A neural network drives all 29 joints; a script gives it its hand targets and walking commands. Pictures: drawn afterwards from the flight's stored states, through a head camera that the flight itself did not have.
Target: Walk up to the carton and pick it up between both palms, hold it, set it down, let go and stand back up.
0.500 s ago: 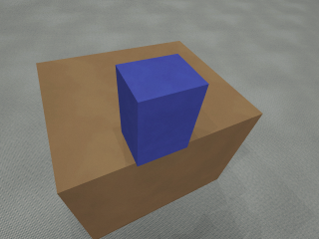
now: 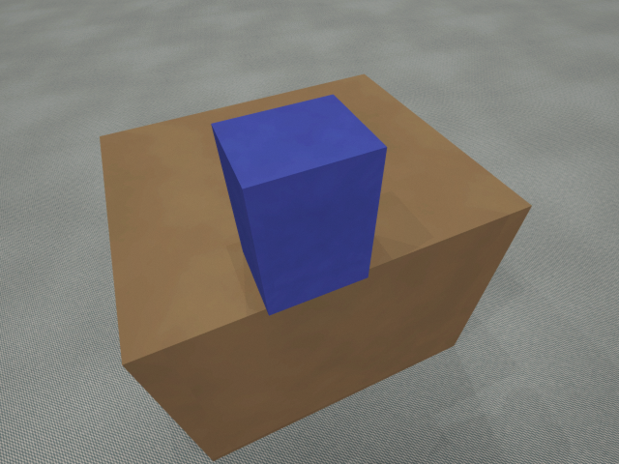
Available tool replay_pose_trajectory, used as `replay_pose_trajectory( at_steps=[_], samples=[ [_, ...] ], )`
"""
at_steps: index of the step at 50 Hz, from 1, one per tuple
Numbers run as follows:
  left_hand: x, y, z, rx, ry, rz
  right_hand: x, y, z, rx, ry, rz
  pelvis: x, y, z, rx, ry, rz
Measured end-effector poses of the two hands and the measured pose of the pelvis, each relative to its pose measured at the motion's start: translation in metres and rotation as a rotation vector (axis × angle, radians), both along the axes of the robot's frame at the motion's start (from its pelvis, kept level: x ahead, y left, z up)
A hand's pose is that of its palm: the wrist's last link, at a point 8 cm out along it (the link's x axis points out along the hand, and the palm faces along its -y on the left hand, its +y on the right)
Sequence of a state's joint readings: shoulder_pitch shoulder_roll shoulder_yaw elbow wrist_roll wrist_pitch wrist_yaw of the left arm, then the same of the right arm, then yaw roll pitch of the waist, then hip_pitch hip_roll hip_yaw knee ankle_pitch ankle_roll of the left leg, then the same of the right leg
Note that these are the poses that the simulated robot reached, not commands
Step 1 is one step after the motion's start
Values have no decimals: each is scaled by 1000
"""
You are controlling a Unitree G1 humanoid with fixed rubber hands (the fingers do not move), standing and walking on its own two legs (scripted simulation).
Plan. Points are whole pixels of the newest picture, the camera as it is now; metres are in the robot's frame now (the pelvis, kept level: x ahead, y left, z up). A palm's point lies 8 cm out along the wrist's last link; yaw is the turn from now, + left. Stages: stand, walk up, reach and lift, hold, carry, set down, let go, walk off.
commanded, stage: walk up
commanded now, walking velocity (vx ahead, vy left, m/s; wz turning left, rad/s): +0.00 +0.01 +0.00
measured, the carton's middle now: (299, 210) +0.51 +0.03 +0.04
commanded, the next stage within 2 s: none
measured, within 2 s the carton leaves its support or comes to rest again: neither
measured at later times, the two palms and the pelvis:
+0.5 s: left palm out of the picture -0.03 +0.24 -0.14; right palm out of the picture -0.04 -0.16 -0.15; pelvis +0.00 +0.03 +0.00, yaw +0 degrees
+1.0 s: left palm out of the picture +0.02 +0.28 -0.16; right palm out of the picture +0.00 -0.15 -0.14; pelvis +0.03 +0.06 +0.00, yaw +1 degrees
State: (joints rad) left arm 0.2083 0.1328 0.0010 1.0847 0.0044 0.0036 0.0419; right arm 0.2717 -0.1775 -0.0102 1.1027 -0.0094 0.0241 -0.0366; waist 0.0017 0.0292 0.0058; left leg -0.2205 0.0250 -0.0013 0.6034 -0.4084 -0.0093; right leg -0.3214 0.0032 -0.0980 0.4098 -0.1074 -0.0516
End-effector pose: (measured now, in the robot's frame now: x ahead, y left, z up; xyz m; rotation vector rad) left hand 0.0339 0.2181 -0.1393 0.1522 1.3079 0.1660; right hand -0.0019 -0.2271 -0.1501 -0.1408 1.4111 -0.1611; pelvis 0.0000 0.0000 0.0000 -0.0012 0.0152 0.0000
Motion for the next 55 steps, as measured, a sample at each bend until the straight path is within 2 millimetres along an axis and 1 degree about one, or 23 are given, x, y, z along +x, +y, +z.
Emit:
replay_pose_trajectory(
  at_steps=[2, 4, 8, 11, 16, 19, 21, 25, 29, 33, 36, 40, 43, 45, 47, 49, 52, 55],
  samples=[
    [-10, 2, -7, -18, 16, 7, -9, 1, 2, -18, 10, -3, -5, 3, -2, -12, 2, 3],
    [-21, 6, -9, -31, 32, 18, -22, 6, 6, -24, 32, -8, -9, 6, 0, 0, -8, 1],
    [-36, 17, -7, -32, 34, 31, -48, 18, 8, -15, 82, -26, -14, 15, 1, 10, -21, -1],
    [-46, 29, -3, -11, 40, 43, -61, 30, 4, 8, 111, -23, -16, 22, 1, 14, -27, -1],
    [-60, 41, 0, 10, 84, 40, -63, 52, -1, 51, 96, -33, -16, 30, 1, 19, -29, -5],
    [-63, 41, 1, 13, 101, 35, -60, 60, -4, 71, 93, -36, -13, 31, 0, 23, -28, -6],
    [-64, 37, 1, 10, 115, 34, -55, 63, -5, 82, 86, -37, -10, 31, 0, 24, -30, -9],
    [-61, 26, 1, -9, 124, 45, -41, 64, -5, 93, 70, -25, -1, 29, 1, 15, -26, 0],
    [-56, 15, -1, -32, 134, 50, -27, 58, -3, 81, 57, -24, 8, 26, 2, 6, -23, 1],
    [-46, 9, -5, -52, 132, 46, -18, 52, 0, 57, 58, -28, 16, 25, 2, -4, -22, 1],
    [-34, 7, -7, -59, 118, 45, -16, 50, 1, 44, 76, -27, 21, 25, 1, -7, -20, 4],
    [-22, 18, -7, -37, 91, 54, -18, 47, 0, 25, 114, -25, 24, 29, -1, -9, -11, 9],
    [-16, 35, -7, -4, 68, 74, -16, 46, -2, 7, 133, -3, 23, 37, -4, -13, 0, 24],
    [-15, 47, -9, 4, 70, 80, -12, 50, -2, -4, 120, 3, 23, 45, -6, -21, 5, 25],
    [-16, 55, -13, -4, 93, 69, -6, 58, 2, -9, 81, -7, 25, 51, -5, -19, 2, 19],
    [-13, 58, -16, -19, 110, 56, -2, 67, 7, -11, 54, -17, 28, 55, -3, -19, -3, 17],
    [-8, 59, -17, -45, 118, 49, -2, 83, 11, 1, 47, -15, 31, 59, 0, -21, -9, 14],
    [-1, 59, -17, -55, 119, 46, -5, 97, 11, 25, 57, -17, 34, 61, 1, -17, -16, 12]
  ],
)
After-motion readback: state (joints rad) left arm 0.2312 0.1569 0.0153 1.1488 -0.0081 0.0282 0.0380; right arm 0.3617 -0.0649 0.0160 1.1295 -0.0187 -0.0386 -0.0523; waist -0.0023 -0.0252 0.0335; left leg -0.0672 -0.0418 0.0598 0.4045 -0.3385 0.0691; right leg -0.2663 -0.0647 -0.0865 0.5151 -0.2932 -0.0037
